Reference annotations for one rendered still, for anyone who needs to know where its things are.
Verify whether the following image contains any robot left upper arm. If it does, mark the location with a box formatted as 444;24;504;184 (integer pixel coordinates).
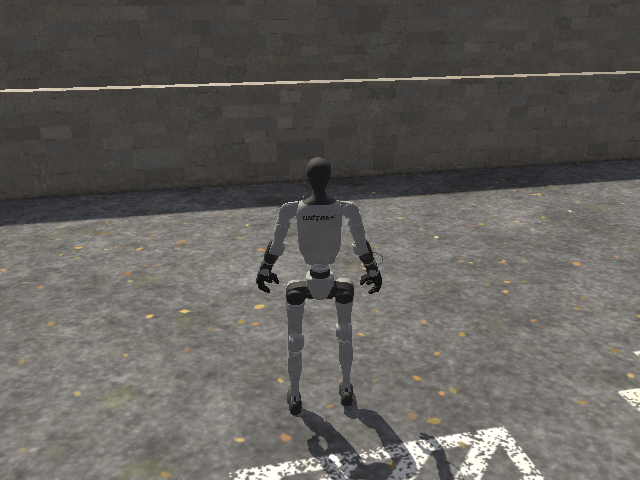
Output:
269;201;298;256

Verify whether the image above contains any robot right upper arm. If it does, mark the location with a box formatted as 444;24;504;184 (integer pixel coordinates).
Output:
340;201;369;255

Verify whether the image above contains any right robot forearm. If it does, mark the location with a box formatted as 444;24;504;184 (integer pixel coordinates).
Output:
359;240;379;277

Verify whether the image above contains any robot right shin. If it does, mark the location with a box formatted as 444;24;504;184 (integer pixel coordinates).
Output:
339;323;353;392

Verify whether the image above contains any left robot forearm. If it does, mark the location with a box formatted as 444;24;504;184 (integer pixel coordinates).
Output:
259;240;279;276

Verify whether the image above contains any right robot hand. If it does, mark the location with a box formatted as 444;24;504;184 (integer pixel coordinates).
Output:
360;271;382;294

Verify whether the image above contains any robot left thigh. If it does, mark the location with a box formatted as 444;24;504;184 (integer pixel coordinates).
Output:
286;280;306;352

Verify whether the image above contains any left robot hand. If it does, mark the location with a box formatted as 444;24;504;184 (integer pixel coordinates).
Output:
256;271;279;293

